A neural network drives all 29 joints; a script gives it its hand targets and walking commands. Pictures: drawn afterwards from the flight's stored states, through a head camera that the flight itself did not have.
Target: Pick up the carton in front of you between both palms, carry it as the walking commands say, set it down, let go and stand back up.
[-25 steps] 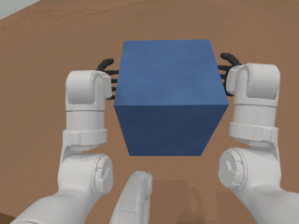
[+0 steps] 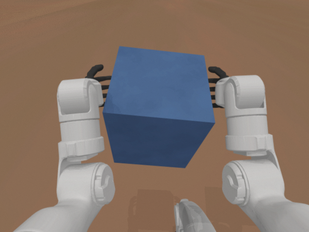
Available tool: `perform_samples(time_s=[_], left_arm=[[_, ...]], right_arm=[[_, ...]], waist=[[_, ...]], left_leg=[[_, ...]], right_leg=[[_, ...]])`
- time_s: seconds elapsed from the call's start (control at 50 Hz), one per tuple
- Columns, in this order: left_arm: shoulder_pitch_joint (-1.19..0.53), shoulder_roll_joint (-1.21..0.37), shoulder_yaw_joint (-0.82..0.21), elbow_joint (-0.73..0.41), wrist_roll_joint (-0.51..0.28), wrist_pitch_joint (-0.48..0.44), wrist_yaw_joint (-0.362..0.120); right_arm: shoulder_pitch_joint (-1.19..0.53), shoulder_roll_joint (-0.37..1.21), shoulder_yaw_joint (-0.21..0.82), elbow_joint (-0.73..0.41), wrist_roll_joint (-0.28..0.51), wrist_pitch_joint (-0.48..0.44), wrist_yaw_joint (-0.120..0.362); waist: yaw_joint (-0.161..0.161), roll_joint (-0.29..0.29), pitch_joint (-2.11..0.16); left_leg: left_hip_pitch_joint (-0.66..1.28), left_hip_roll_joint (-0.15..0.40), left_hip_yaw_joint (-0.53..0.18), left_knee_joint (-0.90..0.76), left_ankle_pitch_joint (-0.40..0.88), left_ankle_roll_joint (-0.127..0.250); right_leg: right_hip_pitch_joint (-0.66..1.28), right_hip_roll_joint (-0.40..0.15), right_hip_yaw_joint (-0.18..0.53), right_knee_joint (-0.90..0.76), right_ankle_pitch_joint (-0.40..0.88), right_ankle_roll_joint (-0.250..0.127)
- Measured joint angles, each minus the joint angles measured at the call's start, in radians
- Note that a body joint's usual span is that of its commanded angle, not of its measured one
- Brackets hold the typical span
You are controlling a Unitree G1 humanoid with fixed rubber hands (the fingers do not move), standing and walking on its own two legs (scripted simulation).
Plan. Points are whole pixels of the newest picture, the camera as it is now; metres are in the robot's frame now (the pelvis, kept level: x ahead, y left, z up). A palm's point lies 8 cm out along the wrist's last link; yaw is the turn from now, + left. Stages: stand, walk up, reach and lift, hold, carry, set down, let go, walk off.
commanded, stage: carry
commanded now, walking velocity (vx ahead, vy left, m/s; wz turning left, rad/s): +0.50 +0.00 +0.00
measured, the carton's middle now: (155, 113) +0.39 -0.01 +0.09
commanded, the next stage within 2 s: none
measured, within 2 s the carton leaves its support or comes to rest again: neither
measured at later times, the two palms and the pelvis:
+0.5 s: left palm (105, 47) +0.67 +0.14 +0.13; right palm (187, 47) +0.68 -0.15 +0.12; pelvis +0.32 -0.02 +0.02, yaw +3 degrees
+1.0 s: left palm (102, 20) +0.93 +0.18 +0.12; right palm (169, 21) +0.92 -0.12 +0.12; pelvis +0.65 +0.03 +0.01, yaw +1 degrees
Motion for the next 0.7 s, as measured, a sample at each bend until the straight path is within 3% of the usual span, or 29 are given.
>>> perform_samples(time_s=[0.1, 0.2, 0.22, 0.26, 0.32, 0.38, 0.52, 0.64, 0.66, 0.7], left_arm=[[-0.044, 0.018, -0.044, 0.027, -0.03, 0.021, 0.032], [-0.071, 0.034, -0.048, 0.15, -0.049, 0.03, 0.035], [-0.075, 0.032, -0.053, 0.176, -0.05, 0.023, 0.035], [-0.069, 0.006, -0.057, 0.215, -0.04, -0.006, 0.037], [-0.02, -0.023, -0.064, 0.227, -0.028, -0.034, 0.038], [0.05, -0.023, -0.074, 0.175, -0.046, -0.034, 0.038], [0.173, -0.101, -0.032, 0.039, 0.0, -0.085, 0.038], [0.355, -0.19, -0.044, -0.129, 0.042, -0.146, 0.034], [0.386, -0.2, -0.051, -0.17, 0.043, -0.153, 0.033], [0.445, -0.2, -0.065, -0.256, 0.035, -0.17, 0.027]], right_arm=[[-0.002, 0.003, -0.021, -0.021, -0.026, 0.047, 0.006], [-0.011, -0.005, -0.024, 0.047, -0.032, 0.087, 0.005], [-0.012, -0.012, -0.025, 0.062, -0.032, 0.09, 0.007], [-0.001, -0.038, -0.018, 0.081, -0.029, 0.088, 0.015], [0.036, -0.044, -0.018, 0.104, -0.025, 0.071, 0.018], [0.073, -0.022, 0.0, 0.083, -0.038, 0.068, 0.015], [0.197, 0.023, -0.005, -0.037, -0.047, 0.019, 0.006], [0.375, 0.076, -0.006, -0.184, -0.051, -0.04, 0.01], [0.4, 0.088, -0.005, -0.217, -0.052, -0.047, 0.011], [0.443, 0.123, 0.007, -0.276, -0.062, -0.079, 0.012]], waist=[[0.044, -0.019, -0.067], [0.07, -0.01, -0.128], [0.075, -0.007, -0.129], [0.1, 0.015, -0.127], [0.129, 0.011, -0.088], [0.124, 0.01, -0.035], [0.088, 0.03, 0.006], [0.068, 0.03, -0.018], [0.068, 0.031, -0.022], [0.074, 0.009, -0.033]], left_leg=[[0.133, 0.004, -0.043, -0.095, -0.053, -0.024], [0.27, 0.018, -0.055, -0.132, -0.145, -0.049], [0.282, 0.022, -0.05, -0.086, -0.17, -0.056], [0.221, 0.046, -0.041, 0.142, -0.156, -0.074], [0.026, 0.017, -0.077, 0.537, -0.128, -0.08], [-0.138, 0.041, -0.067, 0.615, -0.062, -0.078], [-0.304, 0.121, -0.045, 0.246, 0.062, -0.113], [-0.205, 0.101, 0.029, -0.102, 0.226, -0.122], [-0.167, 0.093, 0.046, -0.157, 0.256, -0.117], [-0.128, 0.079, 0.073, -0.153, 0.263, -0.068]], right_leg=[[0.046, -0.019, -0.006, -0.3, 0.116, 0.014], [0.205, 0.019, -0.093, -0.62, 0.191, 0.014], [0.265, 0.032, -0.114, -0.689, 0.22, 0.017], [0.332, 0.05, -0.135, -0.709, 0.131, -0.022], [0.369, 0.047, -0.12, -0.68, 0.067, -0.015], [0.449, 0.047, -0.106, -0.753, 0.066, -0.006], [0.609, 0.041, -0.086, -0.903, 0.033, 0.02], [0.749, 0.014, -0.066, -0.926, -0.083, 0.072], [0.762, 0.01, -0.063, -0.892, -0.122, 0.082], [0.719, -0.018, -0.055, -0.714, -0.193, 0.095]])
